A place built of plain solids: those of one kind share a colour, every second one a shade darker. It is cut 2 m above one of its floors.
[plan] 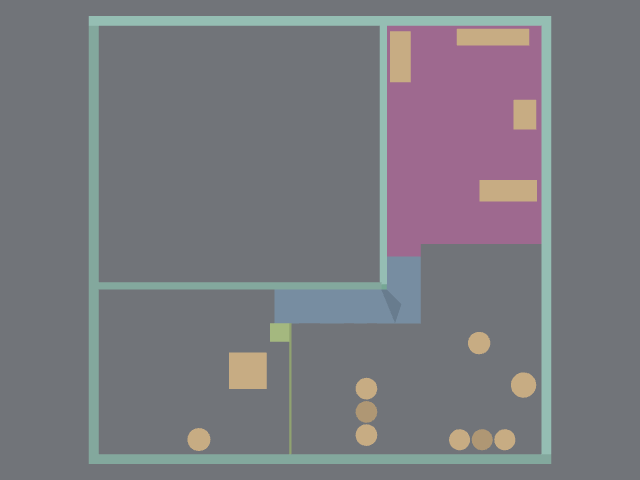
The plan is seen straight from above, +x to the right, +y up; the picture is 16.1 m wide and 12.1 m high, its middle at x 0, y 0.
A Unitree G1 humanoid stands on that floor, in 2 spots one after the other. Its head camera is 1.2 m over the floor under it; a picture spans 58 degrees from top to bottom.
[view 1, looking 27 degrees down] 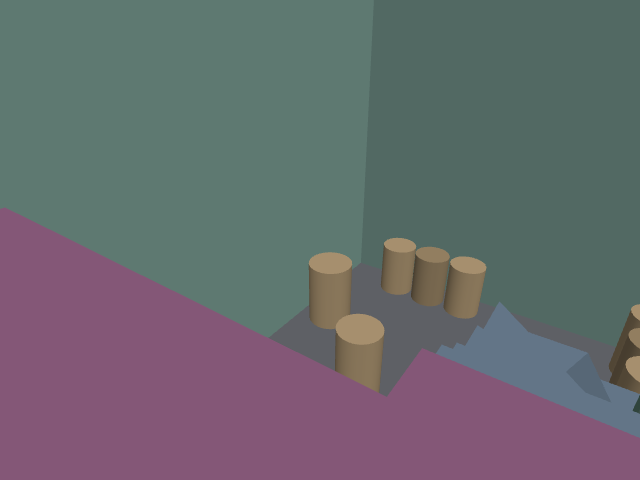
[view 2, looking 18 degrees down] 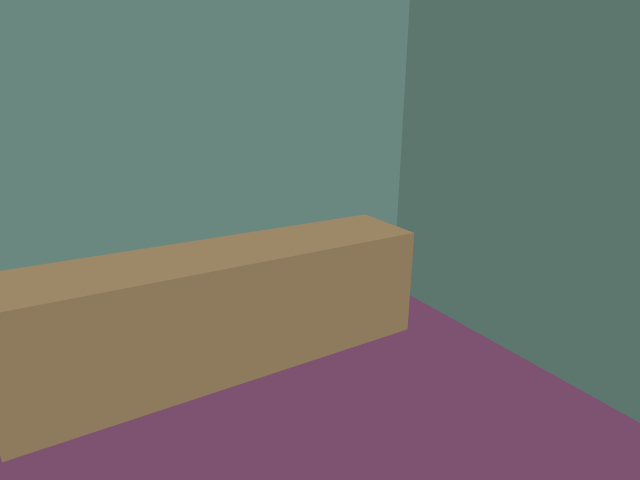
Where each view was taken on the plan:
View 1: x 2.09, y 0.96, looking -55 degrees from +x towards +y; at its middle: wall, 6.83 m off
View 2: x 3.81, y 3.32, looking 60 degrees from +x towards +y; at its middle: piece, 2.08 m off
